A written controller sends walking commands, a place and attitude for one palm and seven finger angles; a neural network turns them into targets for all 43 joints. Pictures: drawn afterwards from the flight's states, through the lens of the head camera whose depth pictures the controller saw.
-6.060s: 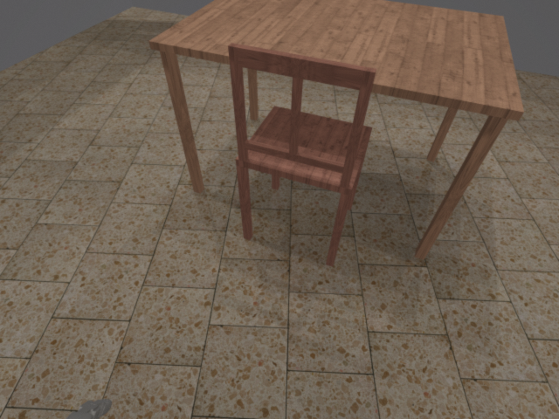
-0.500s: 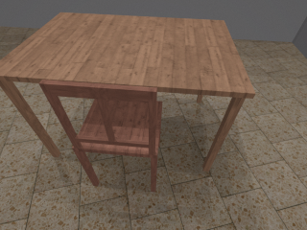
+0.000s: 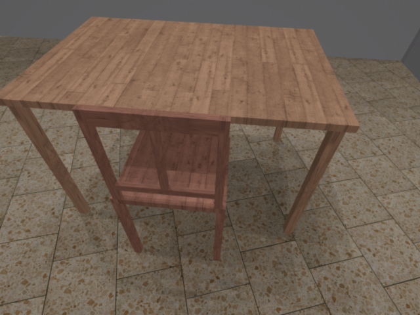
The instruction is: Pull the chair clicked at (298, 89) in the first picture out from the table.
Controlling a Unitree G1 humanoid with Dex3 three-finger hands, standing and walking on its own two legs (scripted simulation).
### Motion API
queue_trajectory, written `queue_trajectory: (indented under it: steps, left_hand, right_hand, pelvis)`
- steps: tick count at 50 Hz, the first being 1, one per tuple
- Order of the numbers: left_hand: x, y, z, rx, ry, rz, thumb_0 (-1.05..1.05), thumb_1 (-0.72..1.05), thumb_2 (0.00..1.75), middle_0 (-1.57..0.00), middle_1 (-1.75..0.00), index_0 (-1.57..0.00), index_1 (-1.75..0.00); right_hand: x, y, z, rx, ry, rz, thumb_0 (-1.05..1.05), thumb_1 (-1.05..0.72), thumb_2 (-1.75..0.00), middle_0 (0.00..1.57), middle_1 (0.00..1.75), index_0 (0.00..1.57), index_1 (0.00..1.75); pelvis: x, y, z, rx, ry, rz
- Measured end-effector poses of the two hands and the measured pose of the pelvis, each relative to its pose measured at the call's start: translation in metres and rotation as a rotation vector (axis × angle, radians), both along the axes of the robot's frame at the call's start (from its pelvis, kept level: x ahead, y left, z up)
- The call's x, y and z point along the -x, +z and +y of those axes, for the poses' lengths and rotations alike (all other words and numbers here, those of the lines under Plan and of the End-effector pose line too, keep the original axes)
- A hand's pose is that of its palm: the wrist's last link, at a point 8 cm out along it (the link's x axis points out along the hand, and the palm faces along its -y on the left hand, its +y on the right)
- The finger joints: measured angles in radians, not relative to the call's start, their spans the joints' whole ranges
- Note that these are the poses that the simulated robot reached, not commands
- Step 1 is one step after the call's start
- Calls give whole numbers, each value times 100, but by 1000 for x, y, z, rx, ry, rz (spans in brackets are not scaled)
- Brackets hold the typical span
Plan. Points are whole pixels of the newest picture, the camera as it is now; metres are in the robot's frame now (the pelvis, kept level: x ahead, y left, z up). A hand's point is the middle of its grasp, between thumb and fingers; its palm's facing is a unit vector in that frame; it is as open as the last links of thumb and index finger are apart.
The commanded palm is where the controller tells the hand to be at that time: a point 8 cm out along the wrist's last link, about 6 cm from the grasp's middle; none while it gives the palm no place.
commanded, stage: look again from close up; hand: left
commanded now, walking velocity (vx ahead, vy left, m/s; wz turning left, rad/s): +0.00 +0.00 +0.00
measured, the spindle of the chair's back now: (160, 161) +0.54 +0.19 -0.09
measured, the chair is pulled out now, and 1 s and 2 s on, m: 0.00 0.00 0.00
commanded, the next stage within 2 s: shuffle to correct the standing spot in 1.10 s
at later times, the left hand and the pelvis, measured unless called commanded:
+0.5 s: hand out of the picture +0.00 +0.17 -0.17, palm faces +0.01 -0.99 -0.17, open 7.4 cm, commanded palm none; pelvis +0.01 +0.01 +0.00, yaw -1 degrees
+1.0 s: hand out of the picture +0.02 +0.16 -0.17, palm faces +0.01 -0.99 -0.17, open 7.4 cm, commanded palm none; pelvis +0.02 +0.00 +0.00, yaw -1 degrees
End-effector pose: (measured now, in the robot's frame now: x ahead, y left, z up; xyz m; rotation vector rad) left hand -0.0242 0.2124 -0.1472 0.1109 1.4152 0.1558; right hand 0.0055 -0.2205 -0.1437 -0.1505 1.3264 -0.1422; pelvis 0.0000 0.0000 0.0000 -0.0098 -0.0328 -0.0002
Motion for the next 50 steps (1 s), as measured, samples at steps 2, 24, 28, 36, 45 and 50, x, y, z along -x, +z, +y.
queue_trajectory:
  steps: [2, 24, 28, 36, 45, 50]
  left_hand:
    - [-6, 1, 6, -6, -10, -19, 1, 91, 90, -20, -30, -20, -30]
    - [-24, 2, 11, 2, -31, 12, 1, 91, 90, -20, -30, -20, -30]
    - [-26, 1, 7, 8, -28, 17, 1, 91, 90, -20, -30, -20, -30]
    - [-29, 1, 3, 10, -25, 17, 1, 91, 90, -20, -30, -20, -30]
    - [-36, 2, 2, 4, -32, 5, 1, 91, 90, -20, -30, -20, -30]
    - [-38, 3, 2, -1, -34, -2, 1, 91, 90, -20, -30, -20, -30]
  right_hand:
    - [6, 0, 7, -9, 0, 12, 1, -94, -90, 20, 30, 20, 29]
    - [19, -2, 29, -41, -26, 103, 0, -91, -90, 20, 30, 20, 30]
    - [9, -1, 25, -32, -22, 89, 0, -91, -90, 20, 30, 20, 30]
    - [-4, 0, 15, -13, -18, 78, 1, -92, -90, 20, 30, 20, 30]
    - [-7, 1, 9, -9, -23, 73, 1, -92, -90, 20, 30, 20, 30]
    - [-5, 1, 9, -13, -24, 79, 1, -92, -90, 20, 30, 20, 30]
  pelvis:
    - [1, 1, 4, -4, -2, 2]
    - [-12, 3, 12, -15, -15, 22]
    - [-15, 3, 11, -15, -16, 20]
    - [-21, 3, 7, -14, -17, 21]
    - [-23, 4, 3, -14, -19, 19]
    - [-23, 4, 1, -14, -19, 17]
